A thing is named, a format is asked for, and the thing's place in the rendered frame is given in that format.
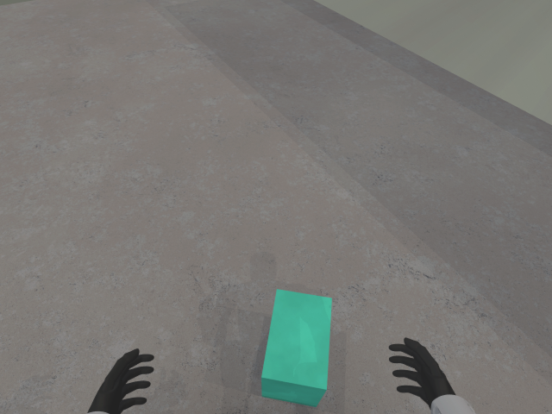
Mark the robot right hand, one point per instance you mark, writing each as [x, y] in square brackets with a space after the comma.
[429, 376]

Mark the carton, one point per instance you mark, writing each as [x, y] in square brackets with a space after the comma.
[297, 357]

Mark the right robot forearm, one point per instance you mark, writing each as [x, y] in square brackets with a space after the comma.
[451, 404]

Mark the robot left hand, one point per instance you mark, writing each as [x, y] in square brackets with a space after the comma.
[109, 397]

